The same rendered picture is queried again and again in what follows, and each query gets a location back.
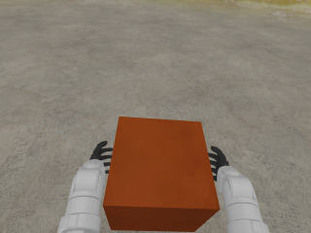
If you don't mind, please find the left robot forearm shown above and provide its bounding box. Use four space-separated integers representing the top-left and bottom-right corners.
57 159 106 233

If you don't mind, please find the carton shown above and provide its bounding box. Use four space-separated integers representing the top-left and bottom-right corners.
103 116 221 232

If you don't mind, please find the robot left hand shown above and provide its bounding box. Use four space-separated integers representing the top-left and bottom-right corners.
89 141 113 174

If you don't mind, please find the right robot forearm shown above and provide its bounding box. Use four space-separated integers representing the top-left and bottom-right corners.
217 165 270 233

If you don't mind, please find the robot right hand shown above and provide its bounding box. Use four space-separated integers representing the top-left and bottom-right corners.
208 146 229 181

